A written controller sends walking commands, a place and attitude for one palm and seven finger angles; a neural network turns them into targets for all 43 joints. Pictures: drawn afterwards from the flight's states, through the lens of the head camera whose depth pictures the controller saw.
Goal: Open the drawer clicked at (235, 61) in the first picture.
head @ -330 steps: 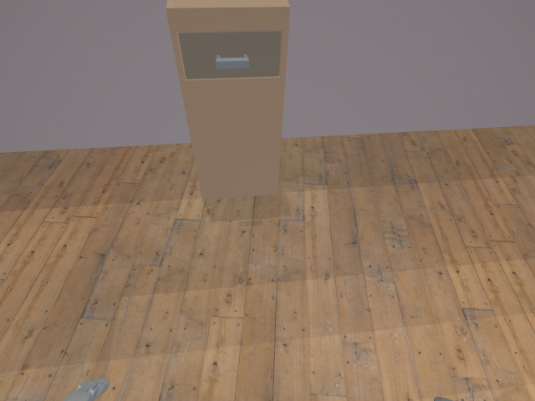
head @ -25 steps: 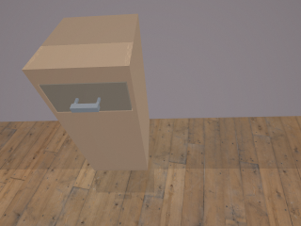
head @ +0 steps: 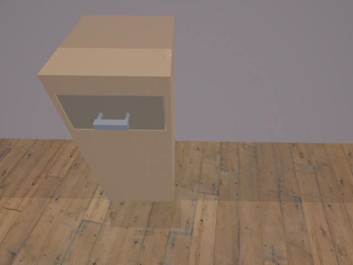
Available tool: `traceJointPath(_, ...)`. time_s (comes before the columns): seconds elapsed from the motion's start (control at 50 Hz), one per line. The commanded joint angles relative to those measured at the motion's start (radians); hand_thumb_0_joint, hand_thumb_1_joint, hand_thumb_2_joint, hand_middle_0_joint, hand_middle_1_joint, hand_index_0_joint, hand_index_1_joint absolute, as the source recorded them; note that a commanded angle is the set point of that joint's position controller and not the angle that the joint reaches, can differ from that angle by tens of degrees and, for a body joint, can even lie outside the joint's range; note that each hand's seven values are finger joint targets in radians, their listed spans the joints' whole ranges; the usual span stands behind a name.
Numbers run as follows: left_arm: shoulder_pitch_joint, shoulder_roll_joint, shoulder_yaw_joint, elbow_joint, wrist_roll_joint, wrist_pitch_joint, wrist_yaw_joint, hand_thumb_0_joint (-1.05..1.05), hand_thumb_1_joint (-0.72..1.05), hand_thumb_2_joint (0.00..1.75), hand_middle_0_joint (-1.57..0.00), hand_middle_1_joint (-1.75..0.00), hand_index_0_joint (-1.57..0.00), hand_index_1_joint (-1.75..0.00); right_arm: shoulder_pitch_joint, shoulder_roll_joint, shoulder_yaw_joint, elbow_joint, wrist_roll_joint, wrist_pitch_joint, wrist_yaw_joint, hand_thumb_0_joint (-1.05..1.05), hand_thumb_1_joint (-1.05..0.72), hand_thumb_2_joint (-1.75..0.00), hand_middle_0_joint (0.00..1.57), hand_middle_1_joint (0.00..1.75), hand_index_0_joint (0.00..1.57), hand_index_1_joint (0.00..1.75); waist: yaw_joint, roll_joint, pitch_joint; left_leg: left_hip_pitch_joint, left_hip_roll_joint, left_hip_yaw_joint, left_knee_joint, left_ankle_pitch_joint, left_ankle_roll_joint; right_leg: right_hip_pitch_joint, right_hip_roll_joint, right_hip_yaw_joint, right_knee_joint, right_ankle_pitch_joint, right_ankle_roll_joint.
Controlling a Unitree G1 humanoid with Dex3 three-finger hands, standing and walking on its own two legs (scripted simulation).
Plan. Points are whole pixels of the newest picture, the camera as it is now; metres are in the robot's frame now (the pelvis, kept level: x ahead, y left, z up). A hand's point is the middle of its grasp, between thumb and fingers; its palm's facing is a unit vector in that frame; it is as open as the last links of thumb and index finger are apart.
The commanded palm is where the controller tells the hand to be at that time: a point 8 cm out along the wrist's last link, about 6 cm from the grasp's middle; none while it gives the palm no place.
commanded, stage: come to a stop and stand still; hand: left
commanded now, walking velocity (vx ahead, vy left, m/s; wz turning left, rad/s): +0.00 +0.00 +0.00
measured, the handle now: (112, 120) +0.54 +0.26 -0.04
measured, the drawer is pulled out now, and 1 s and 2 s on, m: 0.00 0.00 0.00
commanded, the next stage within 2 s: look again from close up in 0.16 s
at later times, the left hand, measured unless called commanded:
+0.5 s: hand out of the picture +0.00 +0.18 -0.18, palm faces +0.01 -0.97 -0.23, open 7.3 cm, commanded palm none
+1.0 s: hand out of the picture +0.00 +0.14 -0.18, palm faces +0.03 -0.98 -0.20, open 7.3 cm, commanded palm none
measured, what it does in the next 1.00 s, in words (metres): stands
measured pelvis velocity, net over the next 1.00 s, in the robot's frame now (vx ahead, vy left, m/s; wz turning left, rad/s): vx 0.00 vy -0.03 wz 0.00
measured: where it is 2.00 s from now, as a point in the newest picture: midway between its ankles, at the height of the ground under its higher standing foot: outside the picture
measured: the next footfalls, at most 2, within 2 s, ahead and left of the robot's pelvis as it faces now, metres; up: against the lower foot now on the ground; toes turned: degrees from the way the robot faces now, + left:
none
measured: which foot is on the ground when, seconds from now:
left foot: down 0.00-1.00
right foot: down 0.00-1.00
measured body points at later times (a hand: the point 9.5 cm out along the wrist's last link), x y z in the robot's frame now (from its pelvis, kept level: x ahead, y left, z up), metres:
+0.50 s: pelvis +0.00 +0.00 -0.01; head +0.02 -0.01 +0.44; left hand +0.01 +0.23 -0.16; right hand -0.01 -0.21 -0.17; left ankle -0.04 +0.10 -0.74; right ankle -0.01 -0.13 -0.74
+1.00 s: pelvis +0.00 -0.03 +0.00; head +0.02 -0.04 +0.45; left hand +0.00 +0.19 -0.16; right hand +0.01 -0.25 -0.17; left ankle -0.04 +0.10 -0.74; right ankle -0.01 -0.13 -0.74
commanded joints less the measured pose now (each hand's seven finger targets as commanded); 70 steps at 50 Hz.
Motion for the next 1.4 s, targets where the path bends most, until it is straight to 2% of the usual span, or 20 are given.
traceJointPath(0.0, 0.044, 0.104, 0.011, -0.023, -0.005, -0.017, 0.010, 0.00, 0.90, 0.90, -0.20, -0.30, -0.20, -0.30, 0.097, -0.079, -0.005, 0.005, 0.001, -0.010, -0.003, 0.00, -0.90, -0.90, 0.20, 0.30, 0.20, 0.30, -0.019, -0.034, -0.001, 0.006, 0.114, -0.094, -0.093, 0.296, 0.012, 0.018, -0.068, 0.059, -0.088, 0.247, -0.028)
traceJointPath(0.06, 0.048, 0.107, 0.012, -0.017, -0.007, -0.017, 0.010, 0.00, 0.90, 0.90, -0.20, -0.30, -0.20, -0.30, 0.103, -0.075, 0.000, 0.016, -0.001, -0.014, -0.005, 0.00, -0.90, -0.90, 0.20, 0.30, 0.20, 0.30, -0.017, 0.006, -0.003, 0.007, 0.113, -0.093, -0.102, 0.321, 0.010, 0.039, -0.067, 0.058, -0.093, 0.259, -0.029)
traceJointPath(0.16, 0.052, 0.109, 0.011, -0.010, -0.010, -0.018, 0.012, 0.00, 0.90, 0.90, -0.20, -0.30, -0.20, -0.30, 0.129, -0.068, 0.005, 0.036, -0.001, -0.017, -0.009, 0.00, -0.90, -0.90, 0.20, 0.30, 0.20, 0.30, -0.014, 0.021, -0.007, 0.010, 0.114, -0.092, -0.101, 0.365, 0.007, 0.068, -0.069, 0.049, -0.095, 0.292, -0.035)
traceJointPath(0.22, 0.054, 0.104, 0.009, -0.008, -0.010, -0.016, 0.013, 0.00, 0.90, 0.90, -0.20, -0.30, -0.20, -0.30, 0.146, -0.062, 0.007, 0.047, 0.000, -0.015, -0.010, 0.00, -0.90, -0.90, 0.20, 0.30, 0.20, 0.30, -0.014, 0.015, 0.027, -0.005, 0.115, -0.093, -0.111, 0.342, 0.005, 0.062, -0.067, 0.045, -0.103, 0.266, -0.033)
traceJointPath(0.24, 0.118, 0.135, 0.000, 0.010, 0.006, -0.043, 0.055, 0.00, 0.90, 0.90, -0.20, -0.30, -0.20, -0.30, 0.073, -0.106, 0.003, -0.031, 0.010, -0.029, 0.008, 0.00, -0.90, -0.90, 0.20, 0.30, 0.20, 0.30, 0.006, -0.013, 0.080, -0.105, 0.122, -0.068, 0.084, 0.422, -0.019, 0.004, -0.110, 0.095, -0.063, 0.553, -0.038)
traceJointPath(0.26, 0.082, 0.164, 0.007, -0.037, -0.002, -0.051, 0.044, 0.00, 0.90, 0.90, -0.20, -0.30, -0.20, -0.30, 0.142, -0.065, 0.004, -0.049, -0.001, -0.021, 0.011, 0.00, -0.90, -0.90, 0.20, 0.30, 0.20, 0.30, -0.037, 0.032, 0.032, -0.108, 0.082, -0.087, 0.022, 0.150, -0.012, 0.031, -0.125, 0.095, -0.038, 0.388, -0.067)
traceJointPath(0.28, 0.050, 0.160, 0.002, -0.047, -0.006, -0.052, 0.030, 0.00, 0.90, 0.90, -0.20, -0.30, -0.20, -0.30, 0.113, -0.049, 0.009, -0.043, -0.008, -0.018, 0.017, 0.00, -0.90, -0.90, 0.20, 0.30, 0.20, 0.30, -0.017, 0.073, 0.082, -0.124, 0.074, -0.084, -0.026, 0.089, -0.002, -0.011, -0.099, 0.088, -0.039, 0.257, -0.071)
traceJointPath(0.3, 0.042, 0.146, -0.003, -0.052, -0.004, -0.050, 0.022, 0.00, 0.90, 0.90, -0.20, -0.30, -0.20, -0.30, 0.150, -0.060, 0.011, -0.047, -0.011, -0.020, 0.018, 0.00, -0.90, -0.90, 0.20, 0.30, 0.20, 0.30, -0.031, 0.058, 0.044, -0.127, 0.087, -0.102, -0.034, 0.092, 0.007, -0.014, -0.069, 0.066, -0.032, 0.102, -0.068)
traceJointPath(0.32, 0.042, 0.130, -0.003, -0.064, -0.004, -0.047, 0.018, 0.00, 0.90, 0.90, -0.20, -0.30, -0.20, -0.30, 0.167, -0.067, 0.013, -0.055, -0.012, -0.025, 0.017, 0.00, -0.90, -0.90, 0.20, 0.30, 0.20, 0.30, -0.029, 0.048, 0.011, -0.124, 0.099, -0.116, -0.034, 0.118, 0.017, -0.003, -0.053, 0.053, -0.018, 0.068, -0.064)
traceJointPath(0.38, 0.051, 0.117, -0.004, -0.069, -0.005, -0.039, 0.013, 0.00, 0.90, 0.90, -0.20, -0.30, -0.20, -0.30, 0.183, -0.084, 0.011, -0.061, -0.013, -0.032, 0.011, 0.00, -0.90, -0.90, 0.20, 0.30, 0.20, 0.30, -0.024, 0.052, -0.038, -0.093, 0.124, -0.129, -0.032, 0.228, 0.036, 0.021, -0.035, 0.026, 0.024, 0.088, -0.059)
traceJointPath(0.42, 0.052, 0.108, -0.005, -0.065, -0.006, -0.037, 0.012, 0.00, 0.90, 0.90, -0.20, -0.30, -0.20, -0.30, 0.181, -0.086, 0.012, -0.057, -0.011, -0.034, 0.007, 0.00, -0.90, -0.90, 0.20, 0.30, 0.20, 0.30, -0.022, 0.012, -0.040, -0.079, 0.123, -0.118, -0.023, 0.280, 0.037, 0.022, -0.040, 0.027, 0.029, 0.133, -0.057)
traceJointPath(0.5, 0.042, 0.109, -0.005, -0.064, -0.006, -0.032, 0.011, 0.00, 0.90, 0.90, -0.20, -0.30, -0.20, -0.30, 0.177, -0.075, 0.014, -0.045, -0.008, -0.027, 0.007, 0.00, -0.90, -0.90, 0.20, 0.30, 0.20, 0.30, -0.022, -0.026, 0.050, -0.110, 0.108, -0.112, -0.047, 0.211, 0.031, -0.015, -0.045, 0.043, 0.009, 0.138, -0.054)
traceJointPath(0.58, 0.054, 0.111, -0.002, -0.062, -0.005, -0.028, 0.011, 0.00, 0.90, 0.90, -0.20, -0.30, -0.20, -0.30, 0.176, -0.067, 0.016, -0.027, -0.006, -0.023, 0.007, 0.00, -0.90, -0.90, 0.20, 0.30, 0.20, 0.30, -0.020, -0.030, 0.079, -0.122, 0.103, -0.108, -0.066, 0.150, 0.031, -0.023, -0.045, 0.044, -0.010, 0.106, -0.051)
traceJointPath(0.66, 0.069, 0.113, 0.001, -0.057, -0.006, -0.033, 0.009, 0.00, 0.90, 0.90, -0.20, -0.30, -0.20, -0.30, 0.170, -0.064, 0.016, -0.016, -0.006, -0.025, 0.005, 0.00, -0.90, -0.90, 0.20, 0.30, 0.20, 0.30, -0.021, -0.043, 0.041, -0.082, 0.096, -0.092, -0.051, 0.175, 0.026, -0.015, -0.056, 0.061, -0.021, 0.170, -0.055)
traceJointPath(0.72, 0.069, 0.114, 0.003, -0.054, -0.006, -0.035, 0.008, 0.00, 0.90, 0.90, -0.20, -0.30, -0.20, -0.30, 0.166, -0.065, 0.015, -0.008, -0.007, -0.027, 0.003, 0.00, -0.90, -0.90, 0.20, 0.30, 0.20, 0.30, -0.020, -0.004, 0.015, -0.059, 0.099, -0.085, -0.048, 0.208, 0.024, -0.003, -0.057, 0.062, -0.019, 0.206, -0.057)
traceJointPath(0.74, 0.071, 0.115, 0.004, -0.053, -0.006, -0.036, 0.008, 0.00, 0.90, 0.90, -0.20, -0.30, -0.20, -0.30, 0.164, -0.064, 0.014, -0.006, -0.006, -0.027, 0.003, 0.00, -0.90, -0.90, 0.20, 0.30, 0.20, 0.30, -0.021, -0.013, 0.009, -0.050, 0.100, -0.083, -0.043, 0.219, 0.023, -0.001, -0.057, 0.063, -0.018, 0.225, -0.058)
traceJointPath(0.94, 0.074, 0.118, 0.008, -0.046, -0.006, -0.038, 0.010, 0.00, 0.90, 0.90, -0.20, -0.30, -0.20, -0.30, 0.149, -0.056, 0.011, 0.007, -0.004, -0.021, -0.002, 0.00, -0.90, -0.90, 0.20, 0.30, 0.20, 0.30, -0.019, -0.003, 0.003, -0.032, 0.102, -0.069, -0.034, 0.255, 0.006, 0.010, -0.069, 0.078, -0.031, 0.320, -0.066)
traceJointPath(1.16, 0.070, 0.118, 0.009, -0.044, -0.006, -0.041, 0.009, 0.00, 0.90, 0.90, -0.20, -0.30, -0.20, -0.30, 0.150, -0.056, 0.010, 0.021, -0.006, -0.021, -0.002, 0.00, -0.90, -0.90, 0.20, 0.30, 0.20, 0.30, -0.018, -0.020, 0.004, -0.027, 0.105, -0.067, -0.050, 0.221, -0.001, 0.012, -0.064, 0.084, -0.056, 0.291, -0.071)
traceJointPath(1.34, 0.066, 0.123, 0.011, -0.047, -0.006, -0.039, 0.007, 0.00, 0.90, 0.90, -0.20, -0.30, -0.20, -0.30, 0.161, -0.045, 0.013, 0.026, -0.007, -0.014, 0.000, 0.00, -0.90, -0.90, 0.20, 0.30, 0.20, 0.30, -0.018, -0.040, 0.043, -0.056, 0.097, -0.062, -0.060, 0.151, -0.007, -0.005, -0.065, 0.088, -0.100, 0.189, -0.074)
traceJointPath(1.38, 0.069, 0.118, 0.011, -0.049, -0.006, -0.039, 0.007, 0.00, 0.90, 0.90, -0.20, -0.30, -0.20, -0.30, 0.163, -0.040, 0.013, 0.029, -0.007, -0.014, 0.000, 0.00, -0.90, -0.90, 0.20, 0.30, 0.20, 0.30, -0.019, -0.024, 0.045, -0.054, 0.097, -0.064, -0.060, 0.149, -0.007, -0.009, -0.061, 0.090, -0.106, 0.172, -0.074)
